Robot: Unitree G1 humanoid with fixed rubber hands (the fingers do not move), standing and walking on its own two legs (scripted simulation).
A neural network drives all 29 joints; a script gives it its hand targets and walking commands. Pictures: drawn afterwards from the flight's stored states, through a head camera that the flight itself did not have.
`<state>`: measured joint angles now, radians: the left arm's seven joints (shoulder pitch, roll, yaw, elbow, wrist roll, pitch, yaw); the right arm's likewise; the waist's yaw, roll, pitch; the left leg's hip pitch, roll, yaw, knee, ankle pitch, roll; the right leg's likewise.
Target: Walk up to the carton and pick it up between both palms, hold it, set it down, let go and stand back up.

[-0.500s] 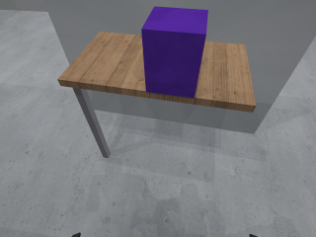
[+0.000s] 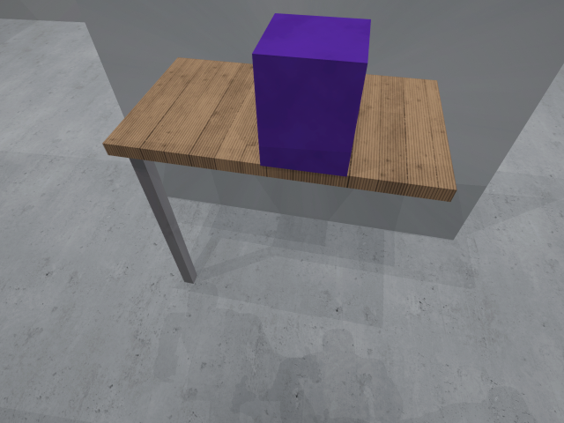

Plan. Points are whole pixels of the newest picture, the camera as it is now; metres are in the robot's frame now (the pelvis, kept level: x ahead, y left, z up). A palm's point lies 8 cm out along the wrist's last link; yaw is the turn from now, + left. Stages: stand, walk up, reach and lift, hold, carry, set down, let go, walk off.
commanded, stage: stand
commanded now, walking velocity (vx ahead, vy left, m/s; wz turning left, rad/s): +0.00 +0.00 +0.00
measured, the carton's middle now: (311, 97) +0.70 -0.04 +0.08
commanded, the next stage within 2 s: none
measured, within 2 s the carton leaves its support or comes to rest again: neither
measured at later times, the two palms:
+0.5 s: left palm out of the picture +0.05 +0.25 -0.11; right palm out of the picture +0.06 -0.25 -0.12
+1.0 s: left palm out of the picture +0.04 +0.25 -0.12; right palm out of the picture +0.04 -0.25 -0.12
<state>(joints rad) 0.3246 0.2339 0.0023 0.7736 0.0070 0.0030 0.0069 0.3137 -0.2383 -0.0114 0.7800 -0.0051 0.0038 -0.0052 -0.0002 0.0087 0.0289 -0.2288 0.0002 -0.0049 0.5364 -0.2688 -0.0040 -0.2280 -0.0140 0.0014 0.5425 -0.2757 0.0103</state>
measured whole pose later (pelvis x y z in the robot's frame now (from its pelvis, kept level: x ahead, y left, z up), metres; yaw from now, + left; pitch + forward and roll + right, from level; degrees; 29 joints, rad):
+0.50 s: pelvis +0.00 +0.00 +0.00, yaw +0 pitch -2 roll +0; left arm 0.33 0.23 0.00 0.81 0.01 0.00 0.01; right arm 0.32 -0.24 -0.01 0.82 0.00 0.00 -0.01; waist 0.00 0.01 0.03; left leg -0.22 0.00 0.00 0.52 -0.26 0.00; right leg -0.22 -0.01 0.01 0.52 -0.27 0.01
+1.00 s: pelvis +0.00 +0.00 +0.00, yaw +0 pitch -2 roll +0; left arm 0.33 0.23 0.00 0.86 0.00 0.00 0.02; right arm 0.32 -0.24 -0.01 0.87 0.00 0.00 -0.02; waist 0.00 0.01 0.03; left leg -0.21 0.00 0.00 0.50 -0.25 0.00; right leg -0.21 -0.01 0.01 0.50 -0.25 0.01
